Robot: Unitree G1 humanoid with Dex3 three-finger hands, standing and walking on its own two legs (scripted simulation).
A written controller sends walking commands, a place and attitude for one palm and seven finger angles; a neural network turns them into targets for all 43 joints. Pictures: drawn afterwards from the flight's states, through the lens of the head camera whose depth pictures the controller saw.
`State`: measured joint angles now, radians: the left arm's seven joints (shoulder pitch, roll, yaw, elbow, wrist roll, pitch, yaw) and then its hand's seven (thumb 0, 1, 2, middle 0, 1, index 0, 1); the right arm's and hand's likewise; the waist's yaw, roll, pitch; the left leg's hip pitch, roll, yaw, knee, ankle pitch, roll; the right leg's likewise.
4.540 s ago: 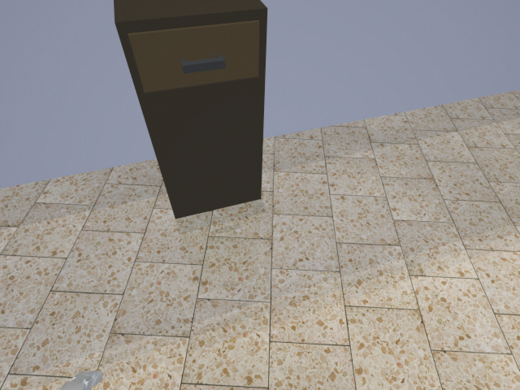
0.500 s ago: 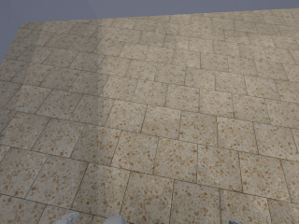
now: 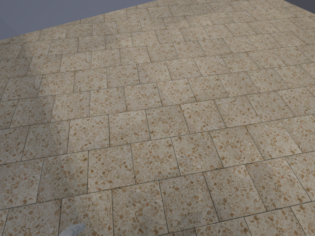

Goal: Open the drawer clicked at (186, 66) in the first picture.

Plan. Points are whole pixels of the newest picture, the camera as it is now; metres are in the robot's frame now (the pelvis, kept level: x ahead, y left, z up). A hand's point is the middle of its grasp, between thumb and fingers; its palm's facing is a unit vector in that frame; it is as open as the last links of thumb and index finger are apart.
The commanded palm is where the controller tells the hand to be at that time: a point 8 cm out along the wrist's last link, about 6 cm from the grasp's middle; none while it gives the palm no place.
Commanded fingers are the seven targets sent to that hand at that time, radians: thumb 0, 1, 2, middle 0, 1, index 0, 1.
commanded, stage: walk to a spot facing it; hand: left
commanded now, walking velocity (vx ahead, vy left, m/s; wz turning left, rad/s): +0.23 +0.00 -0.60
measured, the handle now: out of the picture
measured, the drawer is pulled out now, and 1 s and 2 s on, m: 0.00 0.00 0.00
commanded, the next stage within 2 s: turn to face it in 0.28 s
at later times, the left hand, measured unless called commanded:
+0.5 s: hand out of the picture +0.13 +0.20 -0.18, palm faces -0.10 -0.98 -0.18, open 7.4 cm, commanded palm none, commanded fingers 0.00 0.90 0.90 -0.20 -0.30 -0.20 -0.30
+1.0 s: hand (111, 181) +0.29 +0.16 -0.14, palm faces +0.03 -0.97 -0.24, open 7.4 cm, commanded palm none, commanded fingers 0.00 0.90 0.90 -0.20 -0.30 -0.20 -0.30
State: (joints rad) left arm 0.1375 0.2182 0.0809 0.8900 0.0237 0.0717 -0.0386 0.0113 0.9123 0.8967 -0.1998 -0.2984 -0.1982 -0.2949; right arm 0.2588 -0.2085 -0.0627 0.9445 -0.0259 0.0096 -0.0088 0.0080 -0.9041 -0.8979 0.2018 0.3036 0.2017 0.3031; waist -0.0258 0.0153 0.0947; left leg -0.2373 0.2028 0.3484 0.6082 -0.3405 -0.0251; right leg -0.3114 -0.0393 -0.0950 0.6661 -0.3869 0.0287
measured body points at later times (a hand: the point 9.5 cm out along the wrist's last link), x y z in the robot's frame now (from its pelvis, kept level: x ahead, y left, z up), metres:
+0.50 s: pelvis +0.10 +0.01 +0.00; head +0.13 +0.03 +0.45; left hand +0.13 +0.25 -0.17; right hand +0.18 -0.25 -0.12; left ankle +0.17 +0.10 -0.73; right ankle +0.00 -0.11 -0.72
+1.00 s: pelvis +0.15 -0.02 +0.00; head +0.18 -0.04 +0.45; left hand +0.28 +0.21 -0.12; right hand +0.15 -0.27 -0.16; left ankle +0.15 +0.10 -0.70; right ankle +0.16 -0.13 -0.73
